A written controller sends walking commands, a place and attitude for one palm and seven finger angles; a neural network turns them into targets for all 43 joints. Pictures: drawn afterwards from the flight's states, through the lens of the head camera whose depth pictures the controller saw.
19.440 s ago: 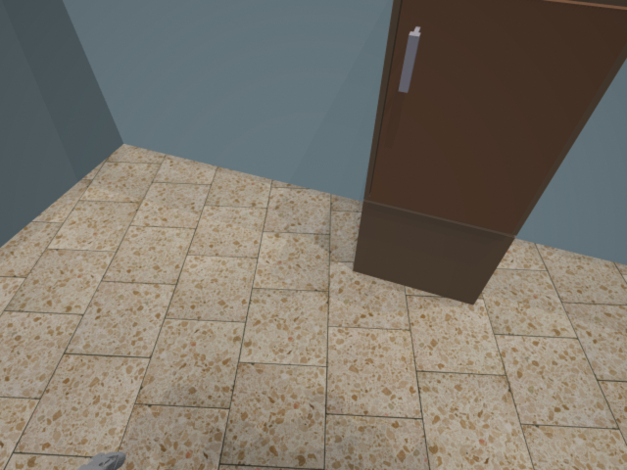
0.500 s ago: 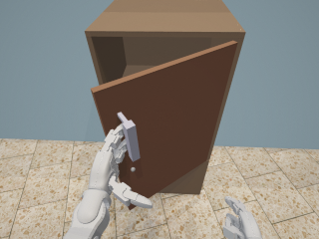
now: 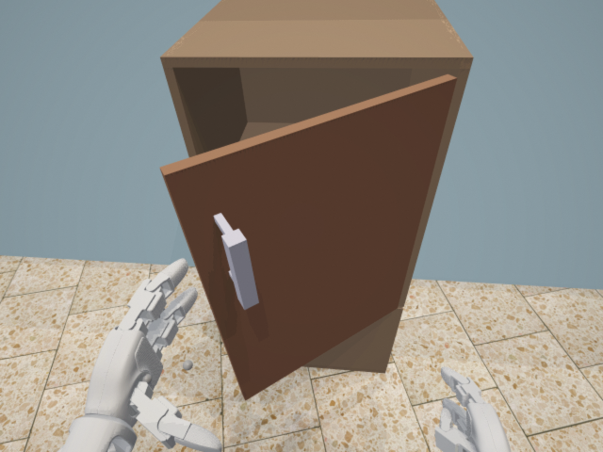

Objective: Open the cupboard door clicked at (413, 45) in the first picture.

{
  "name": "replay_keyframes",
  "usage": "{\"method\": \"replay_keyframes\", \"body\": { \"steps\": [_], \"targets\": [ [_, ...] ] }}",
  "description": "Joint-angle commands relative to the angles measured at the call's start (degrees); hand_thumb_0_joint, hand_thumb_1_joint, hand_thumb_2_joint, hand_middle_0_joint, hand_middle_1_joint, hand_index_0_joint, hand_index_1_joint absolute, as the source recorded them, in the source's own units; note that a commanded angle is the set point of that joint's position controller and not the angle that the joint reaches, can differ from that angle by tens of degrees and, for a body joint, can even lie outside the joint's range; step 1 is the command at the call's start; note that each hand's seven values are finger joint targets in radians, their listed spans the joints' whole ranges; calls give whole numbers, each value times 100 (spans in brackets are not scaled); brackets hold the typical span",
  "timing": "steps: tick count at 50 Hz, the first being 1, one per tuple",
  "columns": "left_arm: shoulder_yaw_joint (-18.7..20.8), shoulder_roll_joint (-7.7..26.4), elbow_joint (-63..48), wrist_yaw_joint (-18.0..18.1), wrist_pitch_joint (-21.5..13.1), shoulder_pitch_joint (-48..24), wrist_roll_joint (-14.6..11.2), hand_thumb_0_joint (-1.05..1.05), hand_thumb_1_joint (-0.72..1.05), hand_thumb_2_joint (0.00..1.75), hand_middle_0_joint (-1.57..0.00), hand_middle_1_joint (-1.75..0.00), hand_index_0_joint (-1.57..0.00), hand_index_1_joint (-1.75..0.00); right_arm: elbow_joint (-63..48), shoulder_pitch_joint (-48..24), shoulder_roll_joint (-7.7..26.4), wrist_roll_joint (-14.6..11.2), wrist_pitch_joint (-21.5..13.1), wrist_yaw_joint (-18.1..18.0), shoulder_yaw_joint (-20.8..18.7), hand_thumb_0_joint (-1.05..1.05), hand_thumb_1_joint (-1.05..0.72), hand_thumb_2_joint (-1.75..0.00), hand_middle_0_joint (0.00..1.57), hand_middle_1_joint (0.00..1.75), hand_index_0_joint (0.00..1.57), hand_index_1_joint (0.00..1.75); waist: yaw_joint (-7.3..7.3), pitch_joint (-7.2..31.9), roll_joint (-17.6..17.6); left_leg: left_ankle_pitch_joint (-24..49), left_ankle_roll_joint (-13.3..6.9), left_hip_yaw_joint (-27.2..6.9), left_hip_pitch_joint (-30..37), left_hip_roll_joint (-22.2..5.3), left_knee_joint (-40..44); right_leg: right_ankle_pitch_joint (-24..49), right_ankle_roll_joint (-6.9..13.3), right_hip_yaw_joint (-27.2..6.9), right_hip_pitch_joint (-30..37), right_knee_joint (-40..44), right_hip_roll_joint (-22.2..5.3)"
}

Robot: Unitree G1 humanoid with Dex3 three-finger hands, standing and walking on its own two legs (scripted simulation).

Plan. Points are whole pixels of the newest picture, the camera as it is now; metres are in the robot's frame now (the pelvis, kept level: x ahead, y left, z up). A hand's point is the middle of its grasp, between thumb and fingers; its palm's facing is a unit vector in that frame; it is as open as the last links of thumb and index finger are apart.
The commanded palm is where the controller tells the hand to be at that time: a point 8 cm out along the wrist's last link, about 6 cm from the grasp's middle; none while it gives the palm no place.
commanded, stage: slide the hand sideways off the handle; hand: left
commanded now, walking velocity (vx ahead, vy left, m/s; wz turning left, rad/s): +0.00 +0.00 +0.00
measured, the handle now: (235, 261) +0.32 +0.12 +0.13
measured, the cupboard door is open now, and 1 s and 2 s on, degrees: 37 37 37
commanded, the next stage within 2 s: draw the hand back to the body in 0.18 s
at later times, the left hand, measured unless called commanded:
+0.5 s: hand (140, 377) +0.16 +0.18 +0.13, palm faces -0.01 -1.00 -0.05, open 16.3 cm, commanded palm +0.13 +0.24 +0.14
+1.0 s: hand (83, 355) +0.17 +0.24 +0.14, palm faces +0.26 -0.92 -0.29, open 14.7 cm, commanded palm +0.13 +0.29 +0.16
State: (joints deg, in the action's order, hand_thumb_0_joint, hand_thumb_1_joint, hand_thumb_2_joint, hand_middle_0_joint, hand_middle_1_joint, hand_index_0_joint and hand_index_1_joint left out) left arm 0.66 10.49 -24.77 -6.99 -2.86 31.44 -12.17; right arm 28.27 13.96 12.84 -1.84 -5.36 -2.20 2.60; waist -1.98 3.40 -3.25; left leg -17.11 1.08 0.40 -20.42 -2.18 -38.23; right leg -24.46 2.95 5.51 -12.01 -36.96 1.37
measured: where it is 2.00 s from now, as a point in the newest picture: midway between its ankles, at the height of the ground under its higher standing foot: outside the picture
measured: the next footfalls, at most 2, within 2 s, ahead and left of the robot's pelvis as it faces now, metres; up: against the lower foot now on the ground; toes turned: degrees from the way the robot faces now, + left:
none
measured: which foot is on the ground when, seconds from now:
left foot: down 0.00-1.00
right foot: down 0.00-1.00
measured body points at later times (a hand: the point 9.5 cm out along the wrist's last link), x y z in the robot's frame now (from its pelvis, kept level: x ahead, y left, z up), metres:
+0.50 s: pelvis -0.01 +0.02 +0.00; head -0.03 +0.00 +0.45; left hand +0.16 +0.23 +0.13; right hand +0.18 -0.19 -0.06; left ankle +0.03 +0.14 -0.72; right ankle -0.05 -0.08 -0.72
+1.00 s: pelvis -0.01 +0.03 +0.01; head -0.03 +0.03 +0.46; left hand +0.15 +0.29 +0.16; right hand +0.18 -0.18 -0.05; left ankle +0.03 +0.14 -0.72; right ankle -0.05 -0.08 -0.72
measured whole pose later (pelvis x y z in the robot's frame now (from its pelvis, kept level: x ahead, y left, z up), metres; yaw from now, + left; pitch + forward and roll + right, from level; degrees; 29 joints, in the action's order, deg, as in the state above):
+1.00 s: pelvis -0.01 +0.03 +0.01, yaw -1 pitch -3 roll -1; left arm 8.5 16.7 -27.4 4.1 -3.4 31.4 -4.6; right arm 32.7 12.2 12.6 -0.7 -9.5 -5.3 3.4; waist -3.6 -0.8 -2.8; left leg -12.8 -1.2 1.8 -14.4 -1.0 -30.5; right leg -18.0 0.6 4.1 -5.2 -26.5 0.5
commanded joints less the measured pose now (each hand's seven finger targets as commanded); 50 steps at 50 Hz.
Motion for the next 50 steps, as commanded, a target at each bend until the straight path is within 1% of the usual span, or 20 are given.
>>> {"method": "replay_keyframes", "body": {
  "steps": [1,8,11,13,14,16,19,22,23,29,33,34,38,39,40,41,42,43,47,50],
  "targets": [
    [642,536,-1234,-260,-510,-138,-294,0,-50,30,-15,-30,-15,-30,-984,-719,530,-27,-444,-72,-258,0,-90,-90,20,30,20,30,21,241,442,1049,-291,-61,577,276,106,2547,-436,-573,-660,780,-204],
    [1002,812,-1139,-538,-705,-117,-518,0,-50,30,-15,-30,-15,-30,-856,-684,596,-56,-702,-138,-331,0,-90,-90,20,30,20,30,24,201,598,919,-292,-147,439,276,-35,2259,-464,-672,-813,824,-244],
    [823,596,-1170,-621,-762,-22,-563,0,-50,30,-15,-30,-15,-30,-876,-681,582,-76,-805,-133,-325,0,-90,-90,20,30,20,30,23,221,451,949,-298,-158,465,289,-2,2252,-438,-557,-870,729,-205],
    [912,780,-1166,-579,-783,-109,-511,0,-50,30,-15,-30,-15,-30,-818,-691,608,-85,-869,-138,-355,0,-90,-90,20,30,20,30,7,194,419,866,-300,-158,458,272,3,1951,-395,-541,-929,736,-176],
    [702,582,-1248,-587,-768,-129,-517,0,-50,30,-15,-30,-15,-30,-877,-720,598,-76,-891,-137,-322,0,-90,-90,20,30,20,30,19,173,345,807,-312,-172,452,290,38,1797,-377,-509,-969,727,-167],
    [882,782,-1301,-522,-762,-303,-479,0,-50,30,-15,-30,-15,-30,-843,-696,604,-87,-913,-162,-329,0,-90,-90,20,30,20,30,10,187,297,739,-312,-176,494,279,86,1536,-340,-460,-1022,746,-127],
    [888,798,-1377,-413,-678,-437,-413,0,-50,30,-15,-30,-15,-30,-832,-740,583,-89,-946,-176,-291,0,-90,-90,20,30,20,30,-28,139,56,593,-303,-198,566,254,217,1160,-267,-343,-1059,753,-75],
    [924,746,-1333,-391,-523,-347,-467,0,-50,30,-15,-30,-15,-30,-837,-763,576,-105,-975,-179,-260,0,-90,-90,20,30,20,30,-64,152,167,506,-291,-230,575,229,360,1066,-260,-215,-1013,742,-22],
    [1063,887,-1192,-373,-455,-333,-447,0,-50,30,-15,-30,-15,-30,-779,-777,594,-103,-970,-185,-278,0,-90,-90,20,30,20,30,-72,208,413,537,-300,-244,553,204,358,1098,-265,-244,-933,770,-20],
    [1148,916,-1462,-431,-129,-553,-509,0,-50,30,-15,-30,-15,-30,-801,-846,612,-118,-982,-213,-220,0,-90,-90,20,30,20,30,-85,241,111,519,-285,-257,709,203,525,1041,-250,-159,-862,837,5],
    [1380,1122,-1430,-471,-20,-585,-571,0,-50,30,-15,-30,-15,-30,-734,-858,642,-131,-999,-225,-214,0,-90,-90,20,30,20,30,-93,168,176,509,-270,-269,721,195,566,1032,-242,-153,-806,931,28],
    [1289,1033,-1549,-501,-5,-709,-580,0,-50,30,-15,-30,-15,-30,-762,-888,645,-135,-1007,-222,-188,0,-90,-90,20,30,20,30,-73,119,-39,463,-266,-261,761,208,611,958,-242,-143,-844,952,29],
    [1602,1282,-1354,-536,89,-748,-622,0,-36,36,-16,-30,-16,-30,-670,-881,684,-153,-1035,-248,-208,0,-90,-90,20,30,20,30,-99,84,179,449,-258,-315,788,183,668,922,-228,-129,-793,1043,58],
    [1508,1151,-1419,-574,114,-795,-654,0,-32,37,-16,-30,-16,-30,-714,-896,675,-155,-1035,-255,-194,0,-90,-90,20,30,20,30,-80,111,113,420,-262,-303,841,198,718,883,-243,-105,-808,1048,52],
    [1458,1702,-1951,269,-182,-1069,250,0,-29,39,-16,-30,-16,-30,-769,-1086,553,-59,-964,-363,-133,0,-90,-90,20,30,20,30,-217,-348,-49,169,-222,-251,865,190,909,619,-181,-454,-849,1562,-29],
    [1240,1249,-1626,621,-201,-695,345,0,-26,40,-16,-30,-16,-30,-687,-968,509,18,-934,-407,-118,0,-90,-90,20,30,20,30,-99,-578,-30,16,-190,-236,936,186,981,411,-165,-430,-928,1700,-79],
    [1125,1115,-1464,833,-214,-444,497,0,-22,42,-16,-30,-16,-30,-618,-911,508,44,-856,-402,-112,0,-90,-90,20,30,20,30,-98,-593,99,48,-198,-238,1003,154,1055,424,-175,-376,-832,1726,-86],
    [1217,1253,-1442,986,-247,-437,590,0,-18,43,-16,-30,-16,-30,-565,-946,561,63,-806,-398,-149,0,-90,-90,20,30,20,30,-120,-486,202,80,-208,-215,1093,138,1120,443,-174,-395,-678,1790,-86],
    [1251,1324,-1585,1294,-456,-493,829,0,-5,50,-17,-30,-17,-30,-495,-942,568,138,-696,-337,-174,0,-90,-90,20,30,20,30,-110,-243,-217,389,-198,-184,1437,99,1422,775,-156,-372,-281,1785,-100],
    [1410,1417,-1465,1398,-509,-439,870,0,6,54,-17,-30,-17,-30,-435,-978,594,161,-625,-327,-208,0,-90,-90,20,30,20,30,-126,-161,33,552,-208,-193,1545,64,1577,930,-170,-369,-29,1844,-96]
  ]
}}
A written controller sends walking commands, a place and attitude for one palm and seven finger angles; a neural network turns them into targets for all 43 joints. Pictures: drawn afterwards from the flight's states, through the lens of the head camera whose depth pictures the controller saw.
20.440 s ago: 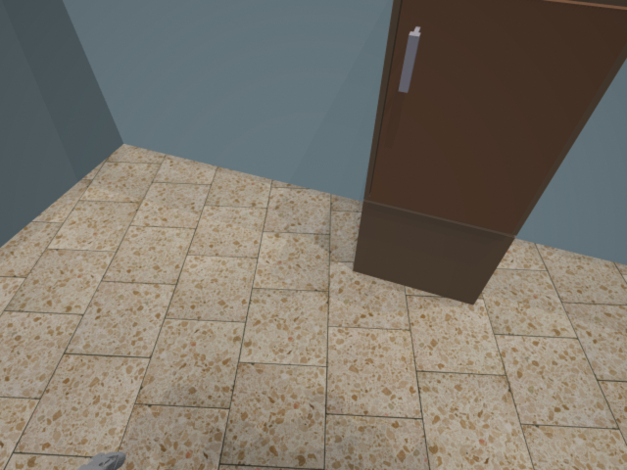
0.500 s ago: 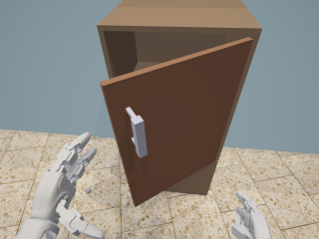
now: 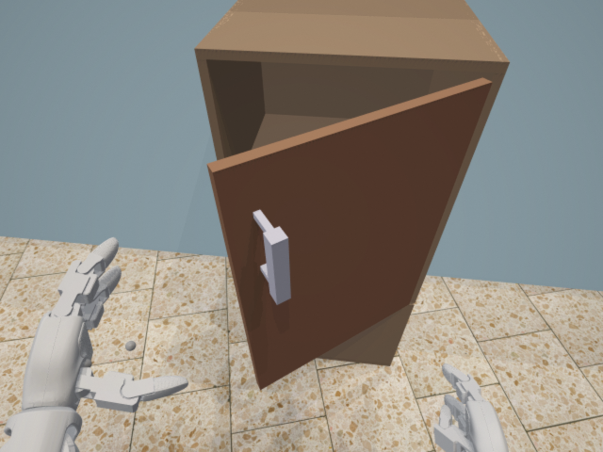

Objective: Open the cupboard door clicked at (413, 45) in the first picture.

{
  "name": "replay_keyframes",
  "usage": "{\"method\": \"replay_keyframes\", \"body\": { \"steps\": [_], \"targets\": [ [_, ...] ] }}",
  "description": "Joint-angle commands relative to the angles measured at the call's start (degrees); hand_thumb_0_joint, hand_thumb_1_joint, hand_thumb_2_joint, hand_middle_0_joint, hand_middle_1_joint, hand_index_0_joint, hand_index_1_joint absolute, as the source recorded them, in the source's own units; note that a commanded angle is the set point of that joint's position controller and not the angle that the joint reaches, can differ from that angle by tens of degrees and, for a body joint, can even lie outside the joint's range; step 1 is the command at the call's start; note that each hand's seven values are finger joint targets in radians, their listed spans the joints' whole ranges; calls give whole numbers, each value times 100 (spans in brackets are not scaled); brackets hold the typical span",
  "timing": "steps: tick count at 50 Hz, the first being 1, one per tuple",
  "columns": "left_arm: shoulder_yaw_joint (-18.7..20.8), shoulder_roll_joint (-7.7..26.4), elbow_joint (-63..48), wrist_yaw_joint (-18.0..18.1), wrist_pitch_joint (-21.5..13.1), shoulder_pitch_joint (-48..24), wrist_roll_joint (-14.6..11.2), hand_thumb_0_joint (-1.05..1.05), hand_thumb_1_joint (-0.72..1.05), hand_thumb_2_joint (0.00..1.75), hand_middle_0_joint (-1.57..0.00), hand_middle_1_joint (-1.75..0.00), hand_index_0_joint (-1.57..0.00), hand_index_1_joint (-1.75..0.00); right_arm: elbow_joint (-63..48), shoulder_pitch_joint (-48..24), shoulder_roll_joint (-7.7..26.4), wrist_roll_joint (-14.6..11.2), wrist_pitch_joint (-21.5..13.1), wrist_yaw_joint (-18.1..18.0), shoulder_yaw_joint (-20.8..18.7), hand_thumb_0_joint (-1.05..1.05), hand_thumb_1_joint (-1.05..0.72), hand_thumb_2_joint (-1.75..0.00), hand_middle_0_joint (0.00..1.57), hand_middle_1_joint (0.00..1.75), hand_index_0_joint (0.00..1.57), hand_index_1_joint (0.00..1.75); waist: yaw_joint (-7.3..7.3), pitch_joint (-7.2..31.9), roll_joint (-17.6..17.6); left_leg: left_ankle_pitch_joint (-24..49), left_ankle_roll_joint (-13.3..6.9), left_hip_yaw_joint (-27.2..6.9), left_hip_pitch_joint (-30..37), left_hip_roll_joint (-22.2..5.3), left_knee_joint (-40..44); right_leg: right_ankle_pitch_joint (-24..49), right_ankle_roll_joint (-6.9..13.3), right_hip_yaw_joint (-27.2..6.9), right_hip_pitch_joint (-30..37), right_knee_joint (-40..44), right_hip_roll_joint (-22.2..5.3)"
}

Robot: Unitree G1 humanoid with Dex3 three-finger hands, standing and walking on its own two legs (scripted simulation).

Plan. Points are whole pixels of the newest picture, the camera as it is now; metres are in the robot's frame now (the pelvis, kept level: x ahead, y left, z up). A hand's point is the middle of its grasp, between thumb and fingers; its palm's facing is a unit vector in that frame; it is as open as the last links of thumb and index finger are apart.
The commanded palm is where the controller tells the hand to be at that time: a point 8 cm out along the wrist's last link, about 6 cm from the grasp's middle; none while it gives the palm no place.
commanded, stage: draw the hand back to the body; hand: left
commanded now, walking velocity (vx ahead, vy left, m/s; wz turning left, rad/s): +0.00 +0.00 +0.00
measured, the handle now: (270, 257) +0.32 +0.09 +0.11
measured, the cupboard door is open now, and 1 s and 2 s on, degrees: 37 37 37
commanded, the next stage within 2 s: step back with the hand held close in 0.86 s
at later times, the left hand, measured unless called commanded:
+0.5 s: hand (106, 289) +0.23 +0.24 +0.15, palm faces +0.41 -0.81 -0.42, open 8.9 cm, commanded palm +0.18 +0.29 +0.17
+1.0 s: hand (119, 294) +0.23 +0.23 +0.15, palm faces +0.41 -0.81 -0.41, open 7.4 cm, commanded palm +0.18 +0.27 +0.18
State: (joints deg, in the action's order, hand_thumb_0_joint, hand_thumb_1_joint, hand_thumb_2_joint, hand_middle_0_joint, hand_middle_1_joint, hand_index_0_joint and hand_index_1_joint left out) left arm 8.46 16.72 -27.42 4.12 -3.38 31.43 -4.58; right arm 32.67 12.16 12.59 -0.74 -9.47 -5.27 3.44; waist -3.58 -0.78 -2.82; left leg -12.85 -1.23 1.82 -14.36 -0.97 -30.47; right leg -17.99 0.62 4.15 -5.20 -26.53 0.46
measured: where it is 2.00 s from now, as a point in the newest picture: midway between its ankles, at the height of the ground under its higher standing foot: outside the picture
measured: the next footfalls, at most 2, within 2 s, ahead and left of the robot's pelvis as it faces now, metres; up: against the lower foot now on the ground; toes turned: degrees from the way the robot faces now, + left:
none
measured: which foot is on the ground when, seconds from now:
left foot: down 0.00-1.00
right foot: down 0.00-1.00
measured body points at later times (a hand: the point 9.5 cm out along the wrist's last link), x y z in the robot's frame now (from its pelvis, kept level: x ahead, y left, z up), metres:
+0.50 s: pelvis +0.04 -0.01 +0.01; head +0.03 -0.03 +0.46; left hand +0.20 +0.29 +0.18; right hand +0.22 -0.23 -0.08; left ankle +0.04 +0.10 -0.74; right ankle -0.04 -0.11 -0.74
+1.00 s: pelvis +0.03 -0.03 +0.01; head +0.02 -0.05 +0.46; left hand +0.20 +0.27 +0.18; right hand +0.22 -0.25 -0.08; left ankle +0.04 +0.10 -0.74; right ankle -0.04 -0.11 -0.74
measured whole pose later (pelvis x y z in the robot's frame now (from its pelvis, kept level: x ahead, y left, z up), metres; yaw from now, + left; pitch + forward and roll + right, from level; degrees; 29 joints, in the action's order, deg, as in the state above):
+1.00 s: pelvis +0.03 -0.03 +0.01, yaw -1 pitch -3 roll +0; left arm 18.2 19.7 -21.5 5.9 -4.4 27.6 -4.5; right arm 35.4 10.4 13.1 -0.8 -2.8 -4.3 0.4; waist -4.1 -0.8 -3.7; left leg -12.5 0.8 2.6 -8.6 -1.9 -24.1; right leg -17.7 2.3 3.2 -0.1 -20.6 1.6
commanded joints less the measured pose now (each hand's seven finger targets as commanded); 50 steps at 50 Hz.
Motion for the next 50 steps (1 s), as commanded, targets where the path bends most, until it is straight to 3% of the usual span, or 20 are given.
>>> {"method": "replay_keyframes", "body": {
  "steps": [1,2,8,9,14,15,19,23,24,26,27,30,33,36,39,42,47,48,49,50],
  "targets": [
    [672,818,-1224,307,-484,-462,124,0,9,55,-17,-30,-17,-30,-860,-808,616,58,-193,-15,-303,0,-90,-90,20,30,20,30,33,284,-26,223,18,-310,997,-53,810,362,67,-235,-662,825,-2],
    [715,841,-1244,326,-508,-441,142,0,13,57,-17,-30,-17,-30,-831,-802,620,63,-177,0,-311,0,-90,-90,20,30,20,30,31,326,-153,378,20,-306,1074,-56,819,502,78,-237,-608,822,0],
    [1027,1056,-1088,380,-529,-451,167,0,34,66,-18,-30,-18,-30,-732,-815,680,60,-56,39,-383,0,-90,-90,20,30,20,30,1,363,-38,894,31,-284,1194,-84,860,950,79,-229,-379,833,19],
    [995,949,-1069,371,-524,-369,151,0,37,68,-18,-30,-18,-30,-736,-813,645,60,-35,46,-385,0,-90,-90,20,30,20,30,6,356,-118,1027,28,-244,1235,-83,847,1083,65,-230,-393,810,10],
    [1283,1127,-982,383,-513,-462,127,0,55,75,-19,-30,-19,-30,-712,-803,656,50,65,71,-422,0,-90,-90,20,30,20,30,-22,438,-43,1381,28,-212,1292,-85,807,1424,51,-238,-290,778,5],
    [1341,1127,-822,384,-496,-410,106,0,58,76,-19,-30,-19,-30,-698,-805,636,45,99,69,-424,0,-90,-90,20,30,20,30,-25,352,143,1380,20,-191,1278,-85,802,1453,36,-224,-328,800,14],
    [1582,1283,-826,390,-512,-559,85,0,73,82,-19,-30,-19,-30,-680,-786,639,40,166,70,-448,0,-90,-90,20,30,20,30,-38,454,-65,1644,20,-146,1336,-68,752,1747,43,-253,-223,783,-14],
    [1824,1506,-716,395,-474,-758,53,0,87,88,-20,-30,-20,-30,-649,-813,670,33,223,64,-480,0,-90,-90,20,30,20,30,-52,499,23,1889,-13,-77,1390,-52,658,2141,24,-287,-187,807,-22],
    [1787,1418,-721,382,-474,-770,39,0,90,90,-20,-30,-20,-30,-657,-802,653,31,242,66,-484,0,-90,-90,20,30,20,30,-34,532,-27,1923,-6,-72,1405,-56,670,2159,12,-278,-173,780,-40],
    [1630,1242,-605,351,-432,-660,27,0,90,90,-20,-30,-20,-30,-672,-793,649,30,271,92,-480,0,-90,-90,20,30,20,30,-22,469,-13,2003,-23,-43,1419,-37,649,2277,-12,-267,-203,792,-34],
    [1624,1253,-631,344,-437,-658,27,0,90,90,-20,-30,-20,-30,-684,-797,658,33,277,103,-495,0,-90,-90,20,30,20,30,-23,504,126,2045,-33,-44,1415,-37,643,2362,-21,-268,-174,784,-37],
    [1634,1311,-680,333,-413,-680,30,0,90,90,-20,-30,-20,-30,-701,-825,656,29,317,96,-510,0,-90,-90,20,30,20,30,-33,577,16,2027,-47,2,1439,-17,627,2467,-40,-290,-154,777,-64],
    [1756,1472,-749,343,-437,-741,41,0,90,90,-20,-30,-20,-30,-688,-828,671,32,329,82,-521,0,-90,-90,20,30,20,30,-45,633,167,2094,-55,18,1442,-9,584,2678,-38,-303,-92,790,-70],
    [1773,1443,-764,342,-443,-697,28,0,90,90,-20,-30,-20,-30,-700,-849,614,26,344,77,-509,0,-90,-90,20,30,20,30,-47,598,14,2102,-57,55,1441,14,558,2782,-58,-317,-121,786,-89],
    [1777,1445,-739,342,-445,-706,23,0,90,90,-20,-30,-20,-30,-677,-860,606,26,352,68,-505,0,-90,-90,20,30,20,30,-38,558,-49,2045,-52,56,1436,11,570,2756,-57,-323,-128,802,-98],
    [1760,1389,-620,320,-449,-677,3,0,90,90,-20,-30,-20,-30,-683,-871,604,21,379,73,-512,0,-90,-90,20,30,20,30,-29,487,201,1907,-65,68,1396,16,588,2717,-80,-321,-164,845,-86],
    [1720,1386,-619,305,-486,-788,1,0,90,90,-20,-30,-20,-30,-669,-903,616,15,379,61,-516,0,-90,-90,20,30,20,30,-22,457,23,1701,-70,61,1422,21,626,2431,-77,-352,-220,926,-93],
    [1764,1477,-607,317,-496,-825,18,0,90,90,-20,-30,-20,-30,-641,-916,637,13,361,52,-518,0,-90,-90,20,30,20,30,-30,433,61,1685,-71,58,1419,18,623,2429,-67,-357,-220,953,-98],
    [1655,1480,-1084,323,-562,-1356,18,0,90,90,-20,-30,-20,-30,-690,-948,633,15,317,55,-496,0,-90,-90,20,30,20,30,12,583,-95,1656,-74,28,1477,36,635,2372,-72,-364,-200,915,-113],
    [2457,2282,-1133,347,-734,-1521,10,0,90,90,-20,-30,-20,-30,-764,-803,735,-20,441,58,-519,0,-90,-90,20,30,20,30,193,62,206,1673,-174,-62,1264,-136,286,3001,-211,-704,-837,1157,-395]
  ]
}}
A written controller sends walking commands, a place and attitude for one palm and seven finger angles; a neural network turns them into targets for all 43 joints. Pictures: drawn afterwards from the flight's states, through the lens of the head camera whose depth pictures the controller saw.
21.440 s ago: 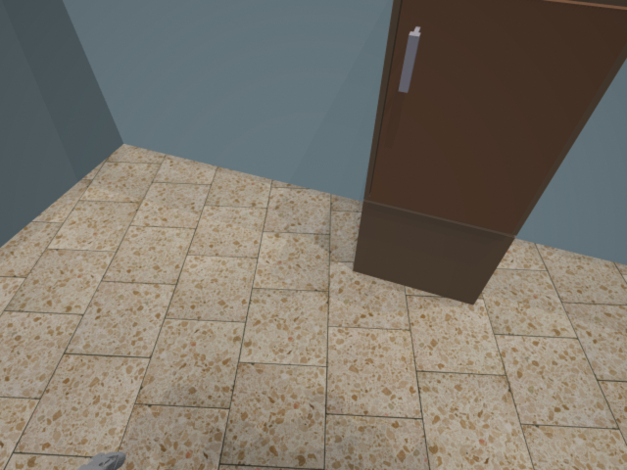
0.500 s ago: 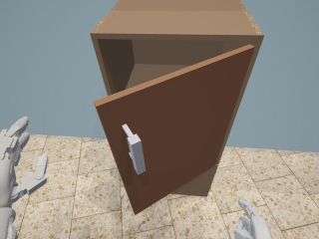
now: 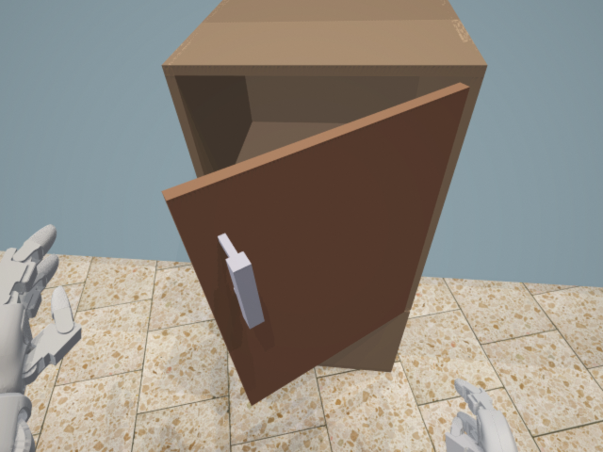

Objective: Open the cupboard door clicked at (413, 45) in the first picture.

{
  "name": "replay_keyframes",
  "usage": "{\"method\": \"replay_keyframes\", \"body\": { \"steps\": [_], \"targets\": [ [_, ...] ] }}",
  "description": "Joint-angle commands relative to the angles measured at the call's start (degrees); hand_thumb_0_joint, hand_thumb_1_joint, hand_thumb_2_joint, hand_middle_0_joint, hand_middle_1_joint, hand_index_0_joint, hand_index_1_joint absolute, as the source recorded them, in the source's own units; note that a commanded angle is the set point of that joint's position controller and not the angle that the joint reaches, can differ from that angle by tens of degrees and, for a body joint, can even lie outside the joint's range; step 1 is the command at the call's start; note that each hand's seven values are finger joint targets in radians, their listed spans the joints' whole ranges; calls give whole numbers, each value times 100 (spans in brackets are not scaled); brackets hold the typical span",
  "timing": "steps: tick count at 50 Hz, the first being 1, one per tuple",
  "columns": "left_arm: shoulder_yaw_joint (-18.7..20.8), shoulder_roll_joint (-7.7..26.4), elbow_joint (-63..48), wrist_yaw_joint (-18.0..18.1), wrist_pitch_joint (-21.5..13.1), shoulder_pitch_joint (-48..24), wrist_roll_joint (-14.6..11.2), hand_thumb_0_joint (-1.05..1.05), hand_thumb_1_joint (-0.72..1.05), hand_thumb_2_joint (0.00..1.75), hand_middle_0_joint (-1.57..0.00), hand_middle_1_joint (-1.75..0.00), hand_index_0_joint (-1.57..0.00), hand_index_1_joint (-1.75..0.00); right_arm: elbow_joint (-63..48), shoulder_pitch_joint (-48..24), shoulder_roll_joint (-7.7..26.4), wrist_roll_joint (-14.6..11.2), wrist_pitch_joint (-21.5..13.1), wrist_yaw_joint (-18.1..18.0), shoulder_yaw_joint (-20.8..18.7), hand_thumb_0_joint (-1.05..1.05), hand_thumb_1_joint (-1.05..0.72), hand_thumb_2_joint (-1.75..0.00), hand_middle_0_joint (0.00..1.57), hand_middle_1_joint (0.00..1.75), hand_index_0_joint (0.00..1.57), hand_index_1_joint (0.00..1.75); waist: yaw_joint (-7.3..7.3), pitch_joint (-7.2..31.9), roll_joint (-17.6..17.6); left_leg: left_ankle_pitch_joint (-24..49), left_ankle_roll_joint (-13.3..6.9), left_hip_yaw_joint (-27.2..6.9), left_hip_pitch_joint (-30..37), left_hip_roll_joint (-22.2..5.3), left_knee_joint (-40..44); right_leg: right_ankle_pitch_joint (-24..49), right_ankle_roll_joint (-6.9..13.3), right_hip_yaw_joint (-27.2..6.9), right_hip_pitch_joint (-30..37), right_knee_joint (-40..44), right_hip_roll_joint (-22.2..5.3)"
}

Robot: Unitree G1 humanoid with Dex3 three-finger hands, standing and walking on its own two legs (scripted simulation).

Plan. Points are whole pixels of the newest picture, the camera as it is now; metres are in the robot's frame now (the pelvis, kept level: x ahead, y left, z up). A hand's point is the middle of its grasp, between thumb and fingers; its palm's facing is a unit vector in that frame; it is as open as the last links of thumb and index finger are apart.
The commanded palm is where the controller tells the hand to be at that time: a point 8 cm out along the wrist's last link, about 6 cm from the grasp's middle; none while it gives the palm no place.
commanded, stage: step back with the hand held close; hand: left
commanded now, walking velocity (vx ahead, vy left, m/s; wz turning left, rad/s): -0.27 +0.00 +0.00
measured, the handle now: (239, 281) +0.29 +0.12 +0.11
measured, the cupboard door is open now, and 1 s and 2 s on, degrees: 37 37 37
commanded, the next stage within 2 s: stop stepping back and stand still in 1.02 s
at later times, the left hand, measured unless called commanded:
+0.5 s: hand out of the picture +0.13 +0.30 +0.16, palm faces +0.35 -0.79 -0.51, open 7.4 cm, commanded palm +0.07 +0.34 +0.17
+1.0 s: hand out of the picture +0.02 +0.35 +0.18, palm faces +0.47 -0.80 -0.38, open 7.4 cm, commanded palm -0.04 +0.38 +0.17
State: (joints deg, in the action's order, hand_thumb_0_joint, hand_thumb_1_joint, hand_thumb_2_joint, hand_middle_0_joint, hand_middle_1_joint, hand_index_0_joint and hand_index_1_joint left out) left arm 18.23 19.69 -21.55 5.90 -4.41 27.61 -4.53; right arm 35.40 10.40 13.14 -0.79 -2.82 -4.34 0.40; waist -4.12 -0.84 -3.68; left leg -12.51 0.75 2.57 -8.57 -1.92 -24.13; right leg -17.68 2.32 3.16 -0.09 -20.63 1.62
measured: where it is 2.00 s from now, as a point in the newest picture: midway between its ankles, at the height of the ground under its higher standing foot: outside the picture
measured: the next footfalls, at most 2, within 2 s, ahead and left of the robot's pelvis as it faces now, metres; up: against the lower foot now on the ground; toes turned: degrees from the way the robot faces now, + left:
right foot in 1.08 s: -0.26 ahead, -0.03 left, +0.00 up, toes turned -2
left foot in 1.24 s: -0.10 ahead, +0.16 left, +0.00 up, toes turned -3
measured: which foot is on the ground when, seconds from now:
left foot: down 0.00-1.00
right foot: down 0.00-0.80, up 0.82-1.00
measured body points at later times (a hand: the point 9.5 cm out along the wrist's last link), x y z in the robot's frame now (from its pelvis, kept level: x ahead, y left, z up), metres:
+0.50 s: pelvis -0.08 +0.04 -0.01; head -0.06 +0.04 +0.44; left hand +0.10 +0.34 +0.18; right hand +0.09 -0.20 -0.09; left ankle +0.01 +0.13 -0.74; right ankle -0.07 -0.09 -0.74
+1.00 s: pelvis -0.17 +0.08 -0.01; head -0.17 +0.11 +0.44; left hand -0.01 +0.39 +0.20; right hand +0.00 -0.14 -0.08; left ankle +0.01 +0.13 -0.74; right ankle -0.26 -0.04 -0.69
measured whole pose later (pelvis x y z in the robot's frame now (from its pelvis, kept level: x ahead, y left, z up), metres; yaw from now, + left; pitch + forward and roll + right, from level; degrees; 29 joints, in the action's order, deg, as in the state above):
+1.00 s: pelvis -0.17 +0.08 -0.01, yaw +1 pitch +0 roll -6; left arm 25.4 25.3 -32.4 9.7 -11.4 28.7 -4.1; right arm 35.4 11.4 9.5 0.2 -5.7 -2.4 0.1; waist -0.2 0.1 -1.8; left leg 2.4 -4.3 1.7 -26.9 -1.3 -22.6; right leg -31.8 1.3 2.3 -15.1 -51.4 6.5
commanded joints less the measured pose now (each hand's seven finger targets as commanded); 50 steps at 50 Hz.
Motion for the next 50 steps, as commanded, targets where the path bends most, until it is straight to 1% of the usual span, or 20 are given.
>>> {"method": "replay_keyframes", "body": {
  "steps": [1,2,4,13,15,18,22,26,30,33,34,36,38,39,40,41,43,44,48,50],
  "targets": [
    [1072,1453,-1169,74,-580,-553,23,0,90,90,-20,-30,-20,-30,-945,-668,601,8,-102,-29,-213,0,-90,-90,20,30,20,30,284,148,710,1655,-366,-147,549,-7,-512,3405,-452,-499,-1205,444,-608],
    [934,1275,-1058,31,-536,-234,49,0,90,90,-20,-30,-20,-30,-1028,-674,616,-9,-21,-16,-240,0,-90,-90,20,30,20,30,274,264,822,1693,-364,-75,511,-12,-574,3768,-538,-491,-1156,336,-646],
    [945,1259,-1192,28,-524,64,50,0,90,90,-20,-30,-20,-30,-1139,-639,635,-27,118,-21,-273,0,-90,-90,20,30,20,30,272,615,521,2142,-353,-67,475,-68,-577,4029,-554,-384,-911,22,-664],
    [1323,1711,-1914,252,-513,275,38,0,90,90,-20,-30,-20,-30,-1381,-610,639,-84,300,-119,-343,0,-90,-90,20,30,20,30,298,911,112,2305,-272,-238,267,-341,-466,2774,-363,-483,-1199,-286,-590],
    [1273,1608,-2010,273,-537,375,31,0,90,90,-20,-30,-20,-30,-1447,-552,645,-90,268,-113,-340,0,-90,-90,20,30,20,30,314,956,29,2160,-263,-316,102,-406,-372,2353,-336,-485,-1186,-390,-506],
    [1366,1629,-2016,312,-608,503,31,0,90,90,-20,-30,-20,-30,-1427,-550,696,-67,175,-119,-366,0,-90,-90,20,30,20,30,301,802,-141,1329,-297,-531,-342,-506,-94,1439,-300,-494,-1213,-423,-404],
    [1319,1441,-1973,352,-731,528,77,0,90,90,-20,-30,-20,-30,-1419,-456,738,-39,7,-93,-339,0,-90,-90,20,30,20,30,363,492,-317,-651,-364,-833,-1310,-643,466,214,-248,-493,-1102,-624,-246],
    [1379,1379,-2013,386,-843,489,155,0,90,90,-20,-30,-20,-30,-1390,-412,764,8,-169,-93,-348,0,-90,-90,20,30,20,30,348,368,-625,-2139,-456,-1114,-2344,-803,1058,-433,-208,-329,-599,-1067,-49],
    [1334,1377,-2089,412,-906,481,159,0,90,90,-20,-30,-20,-30,-1300,-301,681,15,-299,-73,-363,0,-90,-90,20,30,20,30,383,454,-81,-1761,-292,-805,-1777,-449,393,-822,-38,-684,-1257,-408,-271],
    [1349,1493,-2144,488,-958,266,163,0,90,90,-20,-30,-20,-30,-1023,-154,671,73,-360,-77,-397,0,-90,-90,20,30,20,30,466,438,722,-1044,-64,-490,-547,-3,-1118,-1378,334,-1477,-2780,498,-995],
    [1150,1330,-2092,509,-943,116,181,0,90,90,-20,-30,-20,-30,-955,-121,633,80,-369,-78,-367,0,-90,-90,20,30,20,30,513,379,871,-849,-53,-469,-320,63,-1552,-1111,410,-1575,-3110,506,-1237],
    [1098,1333,-1947,560,-903,-200,221,0,90,90,-20,-30,-20,-30,-877,-132,638,67,-366,-94,-355,0,-90,-90,20,30,20,30,554,251,1013,-870,-80,-482,-209,91,-1731,-1079,320,-1407,-3462,389,-1285],
    [1241,1541,-2161,581,-945,-460,218,0,90,90,-20,-30,-20,-30,-874,-213,750,61,-396,-157,-370,0,-90,-90,20,30,20,30,555,67,433,-1247,-165,-964,-351,-185,-839,-1297,135,-956,-3470,-154,-844],
    [1218,1461,-2282,574,-973,-405,206,0,90,90,-20,-30,-20,-30,-961,-273,790,74,-442,-187,-329,0,-90,-90,20,30,20,30,524,70,-402,-1963,-317,-1690,-960,-652,286,-1365,-100,-604,-2978,-971,-342],
    [1328,1441,-2352,577,-997,-392,223,0,90,90,-20,-30,-20,-30,-1030,-417,830,108,-510,-191,-310,0,-90,-90,20,30,20,30,447,182,-1545,-3292,-635,-2838,-2219,-1426,1815,-1220,-306,-283,-1798,-2631,328],
    [1498,1591,-2479,584,-1022,-503,247,0,90,90,-20,-30,-20,-30,-1022,-378,707,151,-566,-154,-351,0,-90,-90,20,30,20,30,389,527,-1518,-3343,-718,-3036,-2739,-1685,2281,-1316,-245,-437,-1077,-4042,491],
    [1663,1815,-2372,525,-1131,-339,154,0,90,90,-20,-30,-20,-30,-941,-376,656,129,-615,-27,-458,0,-90,-90,20,30,20,30,321,841,-743,-2406,-586,-2299,-2322,-1520,1851,-1324,-207,-533,-1153,-4650,538],
    [1464,1484,-2130,498,-1102,23,112,0,90,90,-20,-30,-20,-30,-895,-377,588,133,-615,44,-450,0,-90,-90,20,30,20,30,325,781,-629,-2153,-574,-1868,-2122,-1362,1745,-1271,-207,-392,-1273,-4514,537],
    [1223,1372,-2278,468,-998,180,19,0,90,90,-20,-30,-20,-30,-793,-441,484,109,-558,194,-347,0,-90,-90,20,30,20,30,331,846,-1237,-1838,-174,-1146,-1738,-1011,1981,-1520,-68,151,-831,-2861,594],
    [1137,1338,-2250,388,-1032,127,-68,0,90,90,-20,-30,-20,-30,-741,-375,453,144,-587,241,-288,0,-90,-90,20,30,20,30,304,1006,-1224,-1198,120,-943,-1246,-878,1849,-1634,44,209,-612,-1279,558]
  ]
}}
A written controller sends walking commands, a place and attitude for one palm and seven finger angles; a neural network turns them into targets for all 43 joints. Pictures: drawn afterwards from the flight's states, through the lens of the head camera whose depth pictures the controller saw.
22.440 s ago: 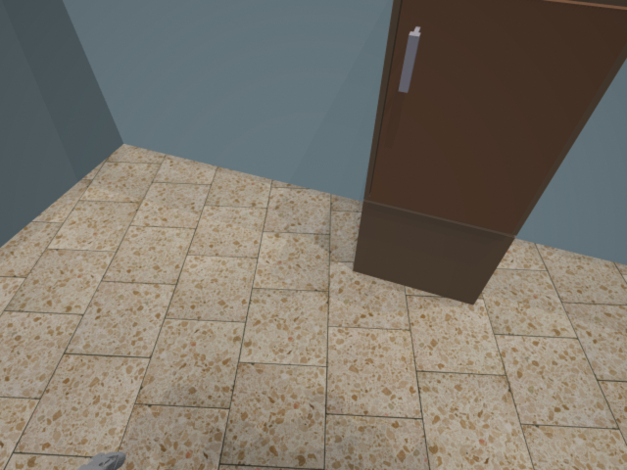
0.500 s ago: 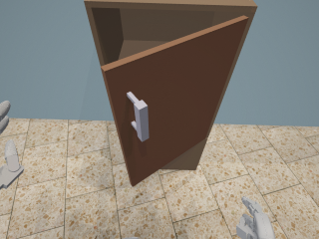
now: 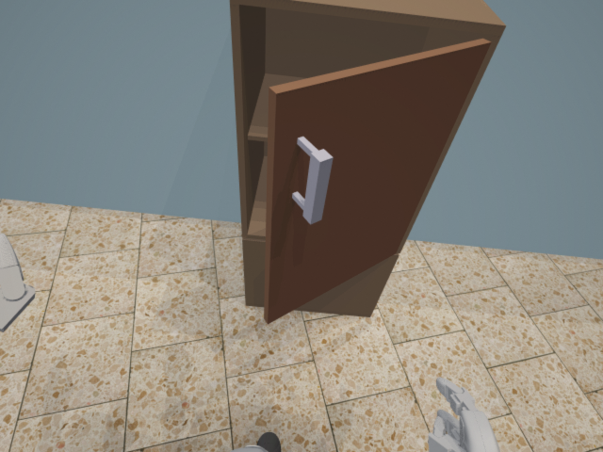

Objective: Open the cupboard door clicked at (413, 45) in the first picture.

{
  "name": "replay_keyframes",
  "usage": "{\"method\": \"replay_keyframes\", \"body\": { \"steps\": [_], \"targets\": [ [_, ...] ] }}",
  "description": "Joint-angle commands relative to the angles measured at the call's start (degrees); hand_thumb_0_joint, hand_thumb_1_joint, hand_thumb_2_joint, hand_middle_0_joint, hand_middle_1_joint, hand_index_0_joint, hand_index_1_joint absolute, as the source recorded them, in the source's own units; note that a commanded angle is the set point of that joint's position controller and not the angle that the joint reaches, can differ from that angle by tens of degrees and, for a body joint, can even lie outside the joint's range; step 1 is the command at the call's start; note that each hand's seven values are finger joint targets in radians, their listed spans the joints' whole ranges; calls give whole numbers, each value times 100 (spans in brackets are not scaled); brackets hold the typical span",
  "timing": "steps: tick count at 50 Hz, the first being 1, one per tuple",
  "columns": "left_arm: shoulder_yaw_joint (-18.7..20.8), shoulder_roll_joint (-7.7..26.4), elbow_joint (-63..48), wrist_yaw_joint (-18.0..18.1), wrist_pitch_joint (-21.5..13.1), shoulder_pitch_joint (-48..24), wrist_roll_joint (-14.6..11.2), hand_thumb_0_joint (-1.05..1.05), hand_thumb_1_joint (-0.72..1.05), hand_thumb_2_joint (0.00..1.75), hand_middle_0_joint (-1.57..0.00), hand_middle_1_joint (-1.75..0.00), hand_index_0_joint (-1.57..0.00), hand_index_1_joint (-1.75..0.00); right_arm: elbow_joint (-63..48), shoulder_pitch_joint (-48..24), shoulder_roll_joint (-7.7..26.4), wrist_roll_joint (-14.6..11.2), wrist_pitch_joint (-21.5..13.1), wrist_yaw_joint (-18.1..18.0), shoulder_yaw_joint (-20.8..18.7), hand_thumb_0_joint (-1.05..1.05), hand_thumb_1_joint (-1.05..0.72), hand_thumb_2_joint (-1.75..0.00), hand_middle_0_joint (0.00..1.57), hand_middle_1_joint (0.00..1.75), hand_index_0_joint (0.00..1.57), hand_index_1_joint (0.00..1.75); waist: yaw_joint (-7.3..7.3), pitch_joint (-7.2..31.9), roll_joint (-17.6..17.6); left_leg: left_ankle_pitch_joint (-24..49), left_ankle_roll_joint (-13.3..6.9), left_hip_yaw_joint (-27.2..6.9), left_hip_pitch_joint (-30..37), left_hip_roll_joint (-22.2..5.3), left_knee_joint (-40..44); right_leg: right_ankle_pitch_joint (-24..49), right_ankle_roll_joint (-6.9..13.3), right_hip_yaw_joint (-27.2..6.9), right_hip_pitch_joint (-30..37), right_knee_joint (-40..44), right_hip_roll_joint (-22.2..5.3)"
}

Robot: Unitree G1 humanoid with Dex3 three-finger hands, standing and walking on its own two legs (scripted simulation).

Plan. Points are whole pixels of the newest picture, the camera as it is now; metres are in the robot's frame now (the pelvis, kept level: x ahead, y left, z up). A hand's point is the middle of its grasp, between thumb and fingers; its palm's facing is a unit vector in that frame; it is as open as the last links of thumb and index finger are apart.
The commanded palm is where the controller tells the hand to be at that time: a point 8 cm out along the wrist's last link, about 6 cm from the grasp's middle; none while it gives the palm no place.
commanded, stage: step back with the hand held close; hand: left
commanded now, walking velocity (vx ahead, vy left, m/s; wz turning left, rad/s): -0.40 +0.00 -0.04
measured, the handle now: (308, 180) +0.46 +0.03 +0.12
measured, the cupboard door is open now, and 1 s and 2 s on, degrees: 37 37 37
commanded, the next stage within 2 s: stop stepping back and stand still in 0.02 s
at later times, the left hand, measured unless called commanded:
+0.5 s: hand out of the picture +0.07 +0.28 +0.19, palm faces +0.29 -0.81 -0.51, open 7.4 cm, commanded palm +0.03 +0.33 +0.19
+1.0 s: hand out of the picture +0.05 +0.32 +0.18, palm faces +0.37 -0.75 -0.55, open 7.4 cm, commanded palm none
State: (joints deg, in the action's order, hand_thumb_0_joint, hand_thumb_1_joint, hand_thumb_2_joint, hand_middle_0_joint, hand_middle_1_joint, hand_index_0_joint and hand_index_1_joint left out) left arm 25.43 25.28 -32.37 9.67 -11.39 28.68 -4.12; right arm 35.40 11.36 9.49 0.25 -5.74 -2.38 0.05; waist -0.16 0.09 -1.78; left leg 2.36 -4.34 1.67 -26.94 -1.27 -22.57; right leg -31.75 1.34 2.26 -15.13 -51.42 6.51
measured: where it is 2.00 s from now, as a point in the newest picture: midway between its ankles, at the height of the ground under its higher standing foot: outside the picture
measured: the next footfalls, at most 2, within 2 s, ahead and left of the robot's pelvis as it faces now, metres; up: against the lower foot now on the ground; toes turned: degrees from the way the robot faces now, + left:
right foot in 0.08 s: -0.09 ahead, -0.11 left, +0.00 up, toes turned -4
left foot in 0.24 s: +0.08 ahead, +0.08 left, +0.00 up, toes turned -5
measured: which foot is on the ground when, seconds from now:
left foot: down 0.00-0.08, up 0.10-0.22, down 0.24-0.46, up 0.48-0.68, down 0.70-1.00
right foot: up 0.00-0.06, down 0.08-0.24, up 0.26-0.46, down 0.48-0.70, up 0.72-0.98, down 1.00-1.00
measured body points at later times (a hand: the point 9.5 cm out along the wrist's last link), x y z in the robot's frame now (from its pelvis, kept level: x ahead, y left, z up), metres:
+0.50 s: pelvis -0.13 +0.04 +0.01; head -0.13 +0.07 +0.46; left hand +0.05 +0.32 +0.21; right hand +0.00 -0.20 -0.07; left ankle +0.01 +0.10 -0.71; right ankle -0.17 -0.04 -0.73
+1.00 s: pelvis -0.16 +0.06 +0.00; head -0.15 +0.06 +0.45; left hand +0.02 +0.36 +0.21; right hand -0.03 -0.15 -0.10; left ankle -0.12 +0.20 -0.73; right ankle -0.17 -0.02 -0.73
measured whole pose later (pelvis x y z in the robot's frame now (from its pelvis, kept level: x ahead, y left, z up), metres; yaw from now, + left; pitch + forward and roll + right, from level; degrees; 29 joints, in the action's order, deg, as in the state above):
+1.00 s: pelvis -0.16 +0.06 +0.00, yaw -3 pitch +0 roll +0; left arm 26.0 26.4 -28.2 8.6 -12.6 33.8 -1.4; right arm 37.2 16.0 8.2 0.7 -7.7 -3.4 1.4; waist -0.3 -0.2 -0.5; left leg -14.1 0.5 2.3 -17.2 -2.9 -31.3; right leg -19.2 1.3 4.8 -12.7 -28.9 1.0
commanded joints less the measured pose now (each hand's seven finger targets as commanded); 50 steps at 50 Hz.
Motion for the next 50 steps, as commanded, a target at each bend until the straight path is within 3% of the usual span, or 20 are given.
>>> {"method": "replay_keyframes", "body": {
  "steps": [1,3,5,8,10,11,13,14,16,21,23,25,32,33,35,37,41,47,49,50],
  "targets": [
    [471,873,-1086,-31,-366,-34,-123,0,90,90,-20,-30,-20,-30,-675,-397,843,71,-262,65,-272,0,-90,-90,20,30,20,30,-85,867,-1144,-2372,867,-657,806,-821,1337,-2,219,214,846,2809,-98],
    [718,1289,-1095,-38,-526,-204,-75,0,90,90,-20,-30,-20,-30,-467,-187,753,38,-112,57,-273,0,-90,-90,20,30,20,30,11,653,769,-1711,887,-164,1974,-161,-1832,978,670,-1750,-1113,4541,-1972],
    [555,1238,-979,-99,-475,-517,-44,0,90,90,-20,-30,-20,-30,-657,-554,808,98,-186,1,-154,0,-90,-90,20,30,20,30,-45,535,1001,-2656,839,-318,803,286,-3768,3051,1069,-1522,-1028,3812,-2641],
    [596,1093,-750,-186,-190,-569,16,0,90,90,-20,-30,-20,-30,-814,-728,792,-85,-93,-178,-121,0,-90,-90,20,30,20,30,89,-76,1148,-2129,541,-300,751,1,-2330,4282,546,-747,-434,2765,-1891],
    [513,958,-938,-167,-156,-763,-21,0,90,90,-20,-30,-20,-30,-774,-502,962,-93,-201,-292,-131,0,-90,-90,20,30,20,30,180,221,-707,-280,360,-603,1835,-155,-152,2915,-4,-326,-371,1693,-1031],
    [546,1040,-1239,-121,-220,-912,-30,0,90,90,-20,-30,-20,-30,-850,-494,1065,-63,-361,-264,-181,0,-90,-90,20,30,20,30,30,572,-1682,522,55,-1820,2067,-1063,445,899,-204,-118,-375,976,-407],
    [781,1229,-929,-76,-367,-628,-53,0,90,90,-20,-30,-20,-30,-752,-438,896,3,-670,-186,-194,0,-90,-90,20,30,20,30,-20,790,-1064,-2593,-128,-3044,1666,-1542,1545,-234,-166,-658,-281,183,-183],
    [734,1145,-1256,-80,-351,-523,-82,0,90,90,-20,-30,-20,-30,-783,-468,824,43,-685,-136,-206,0,-90,-90,20,30,20,30,9,865,-1027,-3990,345,-3224,1401,-1426,2077,1,-129,-663,-24,69,-142],
    [682,999,-1509,-36,-303,149,47,0,90,90,-20,-30,-20,-30,-778,-554,859,81,-592,-57,-227,0,-90,-90,20,30,20,30,-84,740,-1208,-4415,787,-2165,649,-1101,2351,387,-25,-284,663,156,23],
    [579,914,-1278,-38,-52,956,89,0,90,90,-20,-30,-20,-30,-815,-469,863,138,-299,-65,-306,0,-90,-90,20,30,20,30,-150,552,-934,-3512,795,-477,-293,-370,1174,-49,226,303,2120,2604,35],
    [795,1195,-1233,-72,-2,588,121,0,90,90,-20,-30,-20,-30,-679,-273,826,37,-130,-107,-363,0,-90,-90,20,30,20,30,12,333,1135,-2396,646,131,542,334,-2759,126,778,-1460,-158,4203,-1719],
    [982,1413,-1056,-120,-149,-511,31,0,90,90,-20,-30,-20,-30,-598,-333,988,107,-123,-157,-337,0,-90,-90,20,30,20,30,196,125,993,-2213,648,-286,-452,83,-4934,-1027,1337,-2318,-1108,4315,-2683],
    [112,710,-529,72,-313,-1150,286,0,90,90,-20,-30,-20,-30,-554,-356,860,77,-456,-457,-194,0,-90,-90,20,30,20,30,133,-200,274,-2498,259,552,1285,27,-931,-898,775,-938,-656,3341,-1681],
    [143,786,-701,73,-326,-1113,226,0,90,90,-20,-30,-20,-30,-608,-325,942,46,-539,-498,-239,0,-90,-90,20,30,20,30,161,-245,-55,-2567,234,352,1742,-3,-265,-414,562,-674,-772,2642,-1414],
    [305,892,-1233,71,-481,-1222,238,0,90,90,-20,-30,-20,-30,-756,-180,1077,44,-579,-391,-267,0,-90,-90,20,30,20,30,161,-259,-1800,-2880,-571,-2915,2269,-1806,1034,-118,-97,237,-1928,149,-376],
    [704,1203,-1073,-20,-536,-716,258,0,90,90,-20,-30,-20,-30,-646,-317,917,92,-623,-235,-309,0,-90,-90,20,30,20,30,170,-327,-1171,-4299,-815,-3373,1026,-1988,1611,397,-79,-453,-1622,-1003,-732],
    [633,835,-1149,-16,-500,284,273,0,90,90,-20,-30,-20,-30,-599,-324,870,38,-591,-85,-321,0,-90,-90,20,30,20,30,54,-185,-1238,-3646,-392,-1324,425,-1315,1339,1112,-135,50,-569,111,-711],
    [550,793,-280,37,-290,69,251,0,90,90,-20,-30,-20,-30,-587,-192,921,49,-428,-211,-312,0,-90,-90,20,30,20,30,69,83,-613,-3551,-64,-596,234,-979,506,890,-108,456,1102,2384,-380],
    [456,830,-195,4,-252,-105,247,0,90,90,-20,-30,-20,-30,-595,-183,834,19,-371,-215,-275,0,-90,-90,20,30,20,30,144,86,144,-2577,183,-194,174,-442,-864,1211,253,-787,1043,3279,-1091],
    [-1609,-531,3867,-780,663,329,765,0,90,90,-20,-30,-20,-30,364,-155,1008,-33,-305,303,-324,0,-90,-90,20,30,20,30,136,350,676,-1658,452,137,-474,-168,-2449,4724,600,-1094,927,2548,-2483]
  ]
}}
